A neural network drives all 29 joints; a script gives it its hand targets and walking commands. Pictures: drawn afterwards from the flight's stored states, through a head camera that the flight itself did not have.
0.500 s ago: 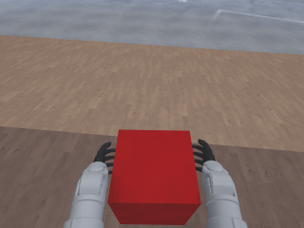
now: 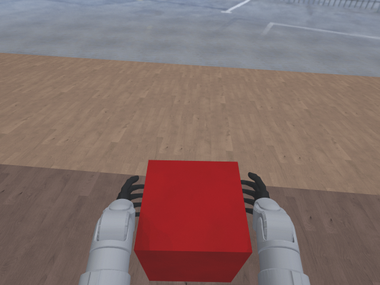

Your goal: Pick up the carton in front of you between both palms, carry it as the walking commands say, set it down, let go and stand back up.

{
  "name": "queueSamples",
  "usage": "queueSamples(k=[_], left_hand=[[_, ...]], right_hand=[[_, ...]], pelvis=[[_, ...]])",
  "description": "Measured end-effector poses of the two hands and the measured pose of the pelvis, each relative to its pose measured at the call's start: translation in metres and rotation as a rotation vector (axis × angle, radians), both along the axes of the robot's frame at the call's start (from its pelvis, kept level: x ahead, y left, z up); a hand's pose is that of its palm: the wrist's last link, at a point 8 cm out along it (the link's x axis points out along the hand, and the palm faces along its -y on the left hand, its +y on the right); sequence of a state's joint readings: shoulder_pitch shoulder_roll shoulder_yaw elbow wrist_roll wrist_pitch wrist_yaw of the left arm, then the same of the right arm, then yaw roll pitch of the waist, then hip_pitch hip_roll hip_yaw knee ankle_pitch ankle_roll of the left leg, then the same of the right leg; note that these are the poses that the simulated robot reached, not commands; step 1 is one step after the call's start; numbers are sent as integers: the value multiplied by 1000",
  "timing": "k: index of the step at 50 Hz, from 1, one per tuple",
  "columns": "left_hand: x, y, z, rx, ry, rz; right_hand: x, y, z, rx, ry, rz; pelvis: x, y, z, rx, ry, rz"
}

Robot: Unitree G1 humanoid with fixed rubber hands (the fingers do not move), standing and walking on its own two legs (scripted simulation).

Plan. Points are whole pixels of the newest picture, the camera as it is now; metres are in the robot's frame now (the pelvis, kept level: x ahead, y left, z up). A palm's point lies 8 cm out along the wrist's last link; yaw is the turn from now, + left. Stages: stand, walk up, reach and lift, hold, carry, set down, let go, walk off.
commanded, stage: hold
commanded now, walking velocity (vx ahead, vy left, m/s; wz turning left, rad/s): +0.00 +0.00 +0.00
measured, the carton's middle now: (191, 223) +0.30 +0.00 -0.04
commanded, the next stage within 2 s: carry in 0.90 s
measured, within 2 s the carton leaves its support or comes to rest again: neither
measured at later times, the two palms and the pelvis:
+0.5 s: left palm (124, 205) +0.29 +0.15 +0.05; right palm (260, 203) +0.29 -0.15 +0.06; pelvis +0.00 +0.00 +0.00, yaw +0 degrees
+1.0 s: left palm (127, 203) +0.29 +0.14 +0.05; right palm (261, 202) +0.30 -0.15 +0.06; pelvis +0.01 +0.00 +0.00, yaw -2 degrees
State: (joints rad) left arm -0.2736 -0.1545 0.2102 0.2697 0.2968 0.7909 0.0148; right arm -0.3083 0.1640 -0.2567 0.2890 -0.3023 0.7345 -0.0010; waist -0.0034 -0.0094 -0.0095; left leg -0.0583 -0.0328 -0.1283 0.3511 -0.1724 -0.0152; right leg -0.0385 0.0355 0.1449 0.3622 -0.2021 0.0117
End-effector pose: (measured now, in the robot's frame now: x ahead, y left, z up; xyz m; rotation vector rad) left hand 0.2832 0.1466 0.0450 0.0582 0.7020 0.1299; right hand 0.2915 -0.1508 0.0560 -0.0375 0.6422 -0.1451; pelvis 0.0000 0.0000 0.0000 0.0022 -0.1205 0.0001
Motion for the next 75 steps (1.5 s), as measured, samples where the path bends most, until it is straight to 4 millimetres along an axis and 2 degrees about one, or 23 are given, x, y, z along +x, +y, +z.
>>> queueSamples(k=[10, 44, 52, 58, 63, 69, 72, 75], left_hand=[[2, 0, 2, -3, -8, 4], [3, 0, 1, 0, -4, -1], [15, -9, 5, 6, -38, 6], [40, -31, 19, -15, -45, 9], [68, -28, 30, -30, -3, 30], [113, -17, 30, -56, -8, 48], [140, -26, 31, -52, 50, 25], [175, -40, 33, -58, 71, -1]], right_hand=[[1, 1, 2, 2, -8, -11], [3, -1, 1, -2, -1, 2], [12, -8, 2, -5, -35, -22], [32, -30, 10, 34, -41, -55], [65, -28, 24, 56, 2, -53], [111, -16, 26, 52, -4, -54], [128, -25, 23, 58, 54, -84], [155, -39, 26, 63, 73, -119]], pelvis=[[-4, 2, -1, 0, 4, -2], [3, -1, 1, 1, 4, -1], [11, -6, -7, 9, 115, -38], [39, -22, -9, 4, 168, -11], [74, -21, -1, 34, 208, -3], [129, -15, -10, 34, 220, -53], [157, -17, -4, 9, 230, -65], [187, -24, 0, -6, 230, -61]])
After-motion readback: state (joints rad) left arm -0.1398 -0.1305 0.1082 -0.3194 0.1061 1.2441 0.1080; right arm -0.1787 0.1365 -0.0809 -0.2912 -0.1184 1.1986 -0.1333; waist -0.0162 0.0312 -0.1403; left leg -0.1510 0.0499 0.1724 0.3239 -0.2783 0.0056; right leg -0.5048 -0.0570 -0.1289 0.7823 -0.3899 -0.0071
